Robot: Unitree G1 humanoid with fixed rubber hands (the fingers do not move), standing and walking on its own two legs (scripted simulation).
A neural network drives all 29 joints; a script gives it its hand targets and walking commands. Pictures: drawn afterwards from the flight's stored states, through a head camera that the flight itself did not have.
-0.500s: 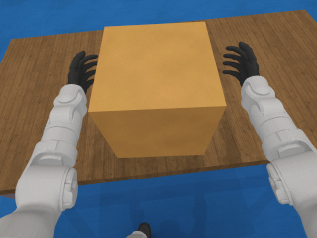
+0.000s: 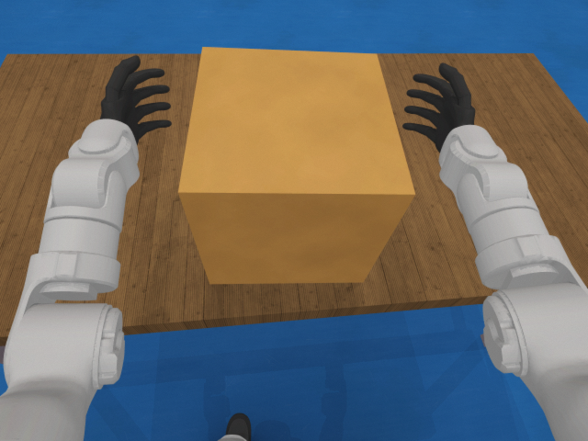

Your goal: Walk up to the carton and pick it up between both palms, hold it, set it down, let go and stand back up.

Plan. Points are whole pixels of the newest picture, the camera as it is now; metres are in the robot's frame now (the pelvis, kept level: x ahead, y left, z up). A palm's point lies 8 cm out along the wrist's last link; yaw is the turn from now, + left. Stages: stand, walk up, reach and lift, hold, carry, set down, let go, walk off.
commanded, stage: set down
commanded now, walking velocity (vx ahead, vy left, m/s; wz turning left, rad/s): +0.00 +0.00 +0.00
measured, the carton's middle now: (289, 174) +0.50 +0.05 +0.02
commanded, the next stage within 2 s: none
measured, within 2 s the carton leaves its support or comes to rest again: neither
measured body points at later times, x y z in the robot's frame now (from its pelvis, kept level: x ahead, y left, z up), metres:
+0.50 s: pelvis +0.01 +0.01 +0.00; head +0.08 +0.01 +0.44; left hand +0.43 +0.24 +0.10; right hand +0.44 -0.18 +0.08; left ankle +0.07 +0.14 -0.74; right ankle -0.03 -0.12 -0.74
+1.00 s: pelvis -0.02 +0.00 +0.00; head +0.03 +0.03 +0.44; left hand +0.38 +0.25 +0.07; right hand +0.39 -0.17 +0.09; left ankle +0.07 +0.14 -0.74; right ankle -0.03 -0.12 -0.74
